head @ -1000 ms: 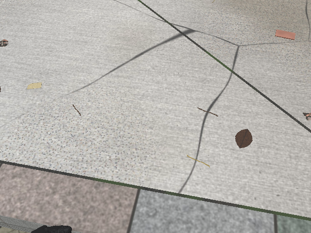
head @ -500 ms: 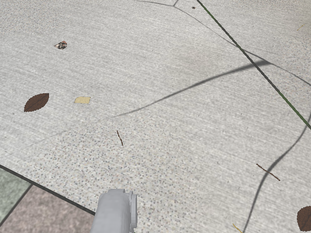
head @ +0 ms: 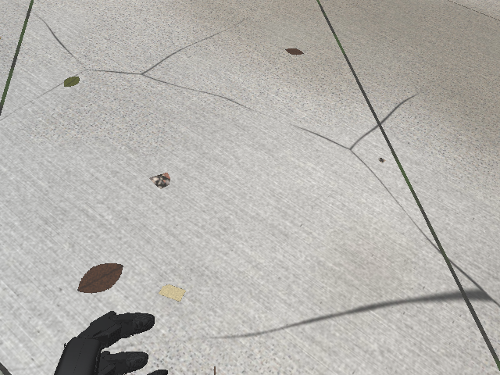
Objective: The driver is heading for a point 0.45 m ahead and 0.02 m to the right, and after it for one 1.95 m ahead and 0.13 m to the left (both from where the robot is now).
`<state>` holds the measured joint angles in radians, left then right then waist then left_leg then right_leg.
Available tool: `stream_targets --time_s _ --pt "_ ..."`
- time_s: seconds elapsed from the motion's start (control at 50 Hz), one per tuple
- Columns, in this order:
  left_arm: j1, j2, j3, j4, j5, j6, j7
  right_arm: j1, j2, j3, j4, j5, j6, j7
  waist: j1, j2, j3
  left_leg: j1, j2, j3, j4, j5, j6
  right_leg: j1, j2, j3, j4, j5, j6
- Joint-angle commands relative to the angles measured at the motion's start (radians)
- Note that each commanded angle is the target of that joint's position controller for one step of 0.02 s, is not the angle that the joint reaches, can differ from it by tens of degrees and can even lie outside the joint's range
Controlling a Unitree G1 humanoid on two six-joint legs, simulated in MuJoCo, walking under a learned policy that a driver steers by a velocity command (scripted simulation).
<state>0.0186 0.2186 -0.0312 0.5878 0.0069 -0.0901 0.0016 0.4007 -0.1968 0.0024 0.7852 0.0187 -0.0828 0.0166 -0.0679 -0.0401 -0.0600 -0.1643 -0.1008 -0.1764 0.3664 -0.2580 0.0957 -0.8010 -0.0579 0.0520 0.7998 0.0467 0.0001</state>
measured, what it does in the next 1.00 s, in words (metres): walks ahead: right foot, then left foot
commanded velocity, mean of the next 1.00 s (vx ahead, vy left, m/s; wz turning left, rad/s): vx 0.27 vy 0.00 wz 0.26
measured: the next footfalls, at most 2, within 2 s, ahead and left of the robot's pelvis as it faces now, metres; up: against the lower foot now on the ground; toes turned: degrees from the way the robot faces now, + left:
right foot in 0.16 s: +0.29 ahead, -0.14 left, +0.00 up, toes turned +10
left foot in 0.62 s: +0.48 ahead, +0.11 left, +0.00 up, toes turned +13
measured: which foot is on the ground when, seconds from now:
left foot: down 0.00-0.16, up 0.18-0.60, down 0.62-1.00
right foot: up 0.00-0.14, down 0.16-0.62, up 0.64-0.88, down 0.90-1.00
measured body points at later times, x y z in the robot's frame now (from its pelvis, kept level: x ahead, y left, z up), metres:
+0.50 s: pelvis +0.29 -0.05 +0.00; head +0.32 -0.05 +0.45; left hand +0.23 +0.22 -0.13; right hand +0.56 -0.22 -0.08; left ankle +0.40 +0.13 -0.69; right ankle +0.25 -0.15 -0.75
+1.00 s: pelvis +0.41 -0.02 -0.02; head +0.41 -0.04 +0.43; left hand +0.43 +0.24 -0.14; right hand +0.60 -0.23 -0.14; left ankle +0.44 +0.10 -0.75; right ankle +0.45 -0.16 -0.75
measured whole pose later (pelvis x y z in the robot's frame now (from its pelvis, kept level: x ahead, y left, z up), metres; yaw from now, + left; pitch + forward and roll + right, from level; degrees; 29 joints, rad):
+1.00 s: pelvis +0.41 -0.02 -0.02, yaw +13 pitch +0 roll +1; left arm 0.24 0.22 0.02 0.88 0.03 0.02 0.03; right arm 0.19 -0.21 -0.04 0.79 -0.02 0.00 -0.01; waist 0.00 0.02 -0.01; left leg -0.34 -0.02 0.00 0.53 -0.18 0.00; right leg -0.28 -0.04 0.03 0.59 -0.31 0.04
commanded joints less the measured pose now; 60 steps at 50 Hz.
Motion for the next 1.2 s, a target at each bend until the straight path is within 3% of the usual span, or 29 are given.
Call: stream_targets --time_s 0.02,0.1,0.14,0.16,0.18,0.2,0.22,0.24,0.26,0.28,0.32,0.38,0.44,0.52,0.6,0.62,0.64,0.66,0.68,0.7,0.74,0.8,0.86,0.9,0.92,0.94,0.98,1.06,1.2 --pt "-0.197 0.078 0.036 -0.098 -0.023 -0.028 -0.021 0.059 -0.181 -0.054 -0.038 0.013 0.014 -0.018 -0.037 0.167 0.049 0.087 0.22 -0.226 -0.109 0.093 0.132 0.06 0.055 -0.026 -0.243 -0.01 0.028" --pt "-0.08 0.146 0.072 -0.046 -0.024 -0.045 -0.034 0.006 -0.219 -0.077 -0.056 0.013 0.05 -0.04 0.019 0.204 0.035 0.146 0.243 -0.27 0.014 0.278 0.081 0.279 0.068 0.017 -0.381 -0.057 0.005" --pt "0.136 0.201 0.103 0.011 -0.01 -0.057 -0.023 -0.032 -0.195 -0.073 -0.086 -0.003 0.055 -0.03 0.114 0.172 -0.119 0.075 0.166 -0.215 0.274 0.434 0.037 0.636 0.02 0.026 -0.392 -0.072 -0.061" --pt "0.299 0.252 0.115 0.025 0.005 -0.053 -0.011 -0.022 -0.133 -0.05 -0.114 -0.028 0.047 -0.023 0.167 0.065 -0.285 -0.095 0.108 -0.142 0.519 0.253 0.01 0.945 -0.147 0.184 -0.33 -0.168 -0.118" --pt "0.337 0.303 0.129 0.053 0.013 -0.036 -0.002 0.15 -0.049 -0.025 -0.143 -0.004 0.035 -0.012 0.078 -0.333 -0.373 -0.486 -0.027 -0.019 0.827 -0.271 -0.069 1.27 -0.362 0.658 -0.425 -0.3 -0.288" --pt "0.314 0.206 0.114 0.035 0.002 -0.027 0.004 0.141 -0.157 -0.04 -0.12 0.017 0.032 -0.021 0.105 -0.236 -0.311 -0.602 0.074 -0.021 0.992 -0.235 -0.082 1.198 -0.377 0.726 -0.481 -0.504 -0.271" --pt "0.272 0.148 0.1 0.029 0.0 -0.021 0.015 0.012 -0.224 -0.061 -0.132 0.015 0.031 -0.022 0.141 -0.099 -0.162 -0.624 0.108 0.002 1.025 -0.134 -0.094 1.043 -0.329 0.55 -0.496 -0.475 -0.222" --pt "0.254 0.143 0.092 0.038 0.006 -0.017 0.017 -0.062 -0.214 -0.062 -0.151 0.005 0.029 -0.023 0.135 -0.005 -0.077 -0.588 0.135 0.024 1.009 -0.07 -0.102 0.898 -0.275 0.42 -0.519 -0.334 -0.2" --pt "0.257 0.138 0.09 0.059 0.01 -0.015 0.013 -0.112 -0.202 -0.065 -0.17 -0.006 0.023 -0.021 0.131 0.006 -0.007 -0.582 0.147 0.028 0.967 -0.042 -0.104 0.813 -0.227 0.331 -0.544 -0.224 -0.199" --pt "0.266 0.129 0.086 0.078 0.019 -0.019 0.012 -0.111 -0.179 -0.064 -0.178 0.001 0.02 -0.015 0.107 -0.018 0.015 -0.554 0.163 0.032 0.939 -0.03 -0.101 0.767 -0.194 0.258 -0.566 -0.16 -0.197" --pt "0.279 0.115 0.086 0.109 0.005 -0.031 0.005 -0.1 -0.14 -0.057 -0.18 0.01 0.025 -0.014 0.084 -0.044 0.038 -0.542 0.17 0.054 0.883 -0.04 -0.098 0.729 -0.159 0.179 -0.598 -0.072 -0.211" --pt "0.253 0.137 0.09 0.143 -0.003 -0.031 -0.004 -0.148 -0.107 -0.049 -0.197 -0.009 0.032 -0.016 0.051 -0.024 0.076 -0.545 0.161 0.09 0.721 -0.009 -0.118 0.674 -0.156 0.072 -0.584 0.368 -0.222" --pt "0.24 0.177 0.094 0.166 -0.005 -0.017 0.002 -0.233 -0.079 -0.036 -0.209 -0.02 0.021 -0.007 0.07 -0.032 0.049 -0.419 0.152 0.156 0.452 0.177 -0.116 0.632 -0.104 -0.036 -0.578 0.503 -0.187" --pt "0.328 0.194 0.092 0.222 -0.018 0.006 0.008 -0.352 -0.096 -0.044 -0.232 -0.014 0.014 0.01 0.12 -0.039 0.027 -0.35 0.118 0.165 0.251 0.314 -0.088 0.734 -0.121 -0.036 -0.532 0.458 -0.164" --pt "0.301 0.209 0.098 0.234 -0.029 0.026 0.009 -0.258 -0.155 -0.077 -0.209 -0.033 0.005 0.014 0.043 -0.031 -0.034 -0.151 0.069 0.188 0.067 0.351 -0.013 0.771 -0.1 -0.03 -0.321 0.488 -0.117" --pt "0.326 0.196 0.094 0.23 -0.017 0.019 0.009 -0.19 -0.208 -0.092 -0.197 -0.043 0.004 0.002 0.024 0.015 -0.097 0.03 0.141 0.124 0.07 0.666 0.029 0.686 -0.048 -0.057 -0.194 0.372 -0.073" --pt "0.384 0.132 0.069 0.213 0.014 0.005 0.003 -0.119 -0.254 -0.094 -0.201 -0.076 0.013 -0.014 0.035 0.152 -0.232 0.349 0.362 -0.096 0.186 1.122 0.164 0.431 0.027 -0.085 0.054 -0.045 -0.014" --pt "0.471 0.083 0.044 0.244 0.014 0.011 -0.009 -0.1 -0.174 -0.068 -0.187 -0.069 0.023 -0.015 0.045 0.269 -0.373 0.448 0.528 -0.276 0.173 1.251 0.314 0.324 0.071 -0.002 0.26 -0.718 0.032" --pt "0.44 0.159 0.066 0.257 -0.003 0.03 -0.016 -0.11 -0.119 -0.054 -0.178 -0.04 0.036 -0.008 0.033 0.184 -0.346 0.371 0.467 -0.251 0.145 1.029 0.281 0.306 0.03 0.054 0.3 -0.764 0.045" --pt "0.37 0.16 0.071 0.239 -0.013 0.048 -0.012 -0.181 -0.109 -0.051 -0.177 -0.025 0.042 -0.004 0.051 0.145 -0.228 0.269 0.418 -0.2 0.102 0.833 0.232 0.251 0.011 0.037 0.29 -0.736 0.059" --pt "0.315 0.144 0.077 0.234 -0.002 0.092 0.012 -0.304 -0.124 -0.056 -0.184 -0.027 0.049 -0.001 0.102 0.096 -0.088 -0.013 0.359 -0.132 0.0 0.507 0.158 0.323 -0.021 0.023 0.172 -0.644 0.081" --pt "0.365 0.083 0.067 0.263 0.011 0.122 0.029 -0.356 -0.144 -0.069 -0.175 -0.051 0.063 -0.005 0.133 0.17 -0.063 -0.237 0.29 -0.029 -0.077 0.247 0.128 0.535 0.006 -0.028 0.013 -0.469 0.087" --pt "0.349 0.076 0.069 0.276 0.021 0.118 0.027 -0.35 -0.119 -0.063 -0.142 -0.04 0.067 -0.015 0.137 0.174 -0.051 -0.297 0.252 0.011 -0.081 -0.068 0.082 0.654 0.02 -0.049 -0.163 -0.255 0.056" --pt "0.31 0.092 0.072 0.26 0.041 0.114 0.026 -0.297 -0.085 -0.051 -0.098 -0.04 0.068 -0.018 0.13 0.15 0.002 -0.335 0.209 0.02 -0.076 -0.29 -0.004 0.683 0.002 -0.025 -0.266 -0.226 0.023" --pt "0.286 0.125 0.075 0.241 0.04 0.112 0.031 -0.272 -0.089 -0.052 -0.079 -0.042 0.068 -0.02 0.113 0.116 0.056 -0.336 0.179 0.034 -0.037 -0.325 -0.046 0.642 -0.043 0.025 -0.348 -0.276 -0.003" --pt "0.247 0.19 0.093 0.249 0.022 0.112 0.037 -0.235 -0.102 -0.062 -0.078 -0.033 0.068 -0.024 0.061 -0.018 0.1 -0.265 0.124 0.096 -0.008 -0.227 -0.079 0.508 -0.044 0.025 -0.367 -0.46 -0.027" --pt "0.213 0.116 0.076 0.258 0.023 0.095 0.036 -0.257 -0.113 -0.069 -0.065 -0.032 0.068 -0.039 0.065 -0.078 0.113 -0.107 0.108 0.132 0.084 -0.069 -0.094 0.365 -0.028 0.039 -0.446 -0.586 -0.018" --pt "0.226 0.1 0.071 0.285 0.009 0.064 0.032 -0.218 -0.097 -0.072 -0.015 -0.035 0.07 -0.044 0.066 -0.035 0.084 -0.059 0.118 0.128 0.107 0.079 -0.076 0.431 -0.017 0.025 -0.422 -0.42 -0.004" --pt "0.26 0.094 0.071 0.335 0.002 0.06 0.028 -0.2 -0.103 -0.081 0.06 -0.022 0.076 -0.052 0.077 0.033 0.039 -0.009 0.132 0.127 0.125 0.263 -0.084 0.528 0.002 -0.002 -0.382 -0.177 -0.015"
Velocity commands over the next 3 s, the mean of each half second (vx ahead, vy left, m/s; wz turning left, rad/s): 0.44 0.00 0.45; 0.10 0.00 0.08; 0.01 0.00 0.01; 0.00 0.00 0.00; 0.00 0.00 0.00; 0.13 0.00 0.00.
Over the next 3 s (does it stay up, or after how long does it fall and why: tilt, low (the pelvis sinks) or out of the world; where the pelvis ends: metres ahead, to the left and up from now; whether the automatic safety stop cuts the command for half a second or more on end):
stays up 0.50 0.01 -0.02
